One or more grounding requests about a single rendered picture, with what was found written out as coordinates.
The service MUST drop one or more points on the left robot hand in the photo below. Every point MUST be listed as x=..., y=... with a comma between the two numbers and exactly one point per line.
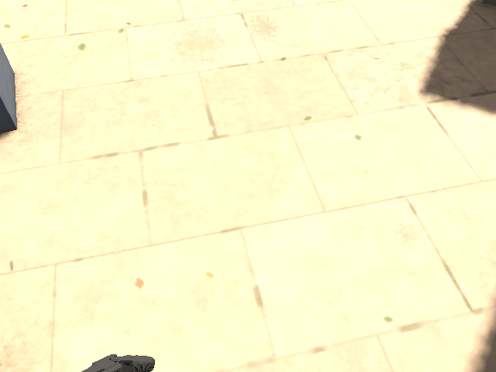
x=128, y=363

